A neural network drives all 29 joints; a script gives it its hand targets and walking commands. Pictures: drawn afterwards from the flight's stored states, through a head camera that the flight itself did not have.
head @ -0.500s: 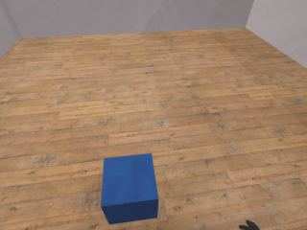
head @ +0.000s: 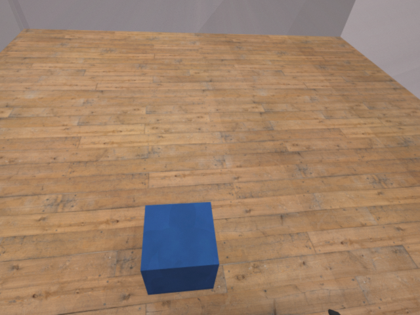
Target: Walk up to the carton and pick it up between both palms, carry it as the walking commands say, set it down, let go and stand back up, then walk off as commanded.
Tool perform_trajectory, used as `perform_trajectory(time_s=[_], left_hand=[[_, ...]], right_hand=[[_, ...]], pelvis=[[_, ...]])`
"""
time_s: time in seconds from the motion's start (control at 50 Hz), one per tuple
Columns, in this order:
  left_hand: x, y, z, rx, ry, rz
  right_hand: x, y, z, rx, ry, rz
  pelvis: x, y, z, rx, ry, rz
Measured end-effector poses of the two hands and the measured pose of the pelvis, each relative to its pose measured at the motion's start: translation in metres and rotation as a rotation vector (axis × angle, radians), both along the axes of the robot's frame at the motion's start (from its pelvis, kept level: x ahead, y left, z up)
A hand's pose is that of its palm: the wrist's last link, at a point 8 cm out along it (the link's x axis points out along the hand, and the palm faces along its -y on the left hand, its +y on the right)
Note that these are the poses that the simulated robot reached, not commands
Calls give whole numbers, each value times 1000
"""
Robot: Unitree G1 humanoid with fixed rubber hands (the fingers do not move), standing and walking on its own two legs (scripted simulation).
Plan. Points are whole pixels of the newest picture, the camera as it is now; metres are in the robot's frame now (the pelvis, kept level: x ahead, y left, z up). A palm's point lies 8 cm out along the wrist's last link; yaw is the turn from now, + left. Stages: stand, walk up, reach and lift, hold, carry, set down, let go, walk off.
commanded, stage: stand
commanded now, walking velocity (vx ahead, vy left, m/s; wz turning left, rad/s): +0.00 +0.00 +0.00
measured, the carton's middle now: (179, 247) +0.54 +0.11 -0.63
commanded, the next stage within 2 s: none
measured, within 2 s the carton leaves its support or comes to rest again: neither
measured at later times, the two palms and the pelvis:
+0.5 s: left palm out of the picture +0.07 +0.28 -0.10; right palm out of the picture +0.11 -0.26 -0.11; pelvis +0.01 -0.01 +0.00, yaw +0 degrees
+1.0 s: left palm out of the picture +0.11 +0.28 -0.09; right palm out of the picture +0.11 -0.27 -0.10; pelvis +0.00 -0.01 +0.00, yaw +0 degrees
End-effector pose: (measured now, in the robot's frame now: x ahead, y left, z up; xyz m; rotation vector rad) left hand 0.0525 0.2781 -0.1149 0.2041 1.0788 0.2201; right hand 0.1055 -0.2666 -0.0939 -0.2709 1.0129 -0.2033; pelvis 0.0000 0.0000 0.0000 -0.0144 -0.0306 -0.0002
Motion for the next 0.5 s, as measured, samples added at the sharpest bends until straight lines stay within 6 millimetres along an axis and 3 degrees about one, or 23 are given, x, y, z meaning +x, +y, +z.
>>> perform_trajectory(time_s=[0.16, 0.5], left_hand=[[9, 3, 3, 5, -10, -6], [21, -1, 17, 43, -38, -17]], right_hand=[[6, 10, -3, 14, 18, 28], [7, 5, -12, 52, 18, 20]], pelvis=[[8, 3, 2, 5, 20, 3], [10, -5, 3, 17, 22, 3]])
